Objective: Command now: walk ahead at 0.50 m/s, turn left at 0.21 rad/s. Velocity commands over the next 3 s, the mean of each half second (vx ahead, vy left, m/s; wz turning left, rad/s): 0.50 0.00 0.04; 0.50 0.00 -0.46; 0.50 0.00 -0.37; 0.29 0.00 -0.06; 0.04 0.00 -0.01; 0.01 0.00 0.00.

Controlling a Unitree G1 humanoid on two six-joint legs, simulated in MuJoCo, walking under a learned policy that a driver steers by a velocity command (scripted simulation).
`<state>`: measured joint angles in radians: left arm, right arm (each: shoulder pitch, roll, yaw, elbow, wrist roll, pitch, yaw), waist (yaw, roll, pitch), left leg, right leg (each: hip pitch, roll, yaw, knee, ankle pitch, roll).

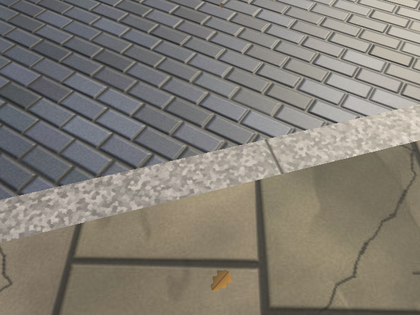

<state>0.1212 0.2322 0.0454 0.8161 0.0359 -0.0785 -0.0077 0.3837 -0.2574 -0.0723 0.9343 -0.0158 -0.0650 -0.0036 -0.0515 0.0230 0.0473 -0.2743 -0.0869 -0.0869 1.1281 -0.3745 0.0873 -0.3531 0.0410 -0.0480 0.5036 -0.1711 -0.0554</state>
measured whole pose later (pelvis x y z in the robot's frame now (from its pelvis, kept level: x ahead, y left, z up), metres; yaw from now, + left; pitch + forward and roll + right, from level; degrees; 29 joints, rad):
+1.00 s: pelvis +0.51 -0.01 -0.02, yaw -17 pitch +1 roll +0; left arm 0.06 0.22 0.06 0.80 0.04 -0.03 -0.04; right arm 0.41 -0.21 -0.04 0.98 -0.02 -0.06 -0.02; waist -0.03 0.00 0.06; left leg -0.03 0.08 0.28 0.79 -0.45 0.01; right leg -0.44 0.06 -0.14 0.61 -0.17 -0.17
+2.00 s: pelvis +0.96 -0.17 +0.00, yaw -28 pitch -1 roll +2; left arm 0.16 0.19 0.00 0.91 0.03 -0.04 0.02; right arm 0.33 -0.20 -0.01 0.97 -0.01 -0.05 -0.01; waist -0.03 -0.02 0.05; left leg -0.08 -0.06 0.07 0.43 -0.33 0.05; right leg -0.34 0.00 -0.03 0.49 -0.11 -0.05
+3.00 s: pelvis +1.00 -0.18 +0.01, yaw -28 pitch -2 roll +0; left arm 0.28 0.14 0.00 1.18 0.00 0.00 0.04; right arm 0.36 -0.12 0.03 1.16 -0.01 -0.01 -0.05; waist 0.01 0.01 0.03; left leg -0.05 -0.01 0.03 0.38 -0.31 0.03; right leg -0.21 0.03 -0.04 0.39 -0.15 -0.04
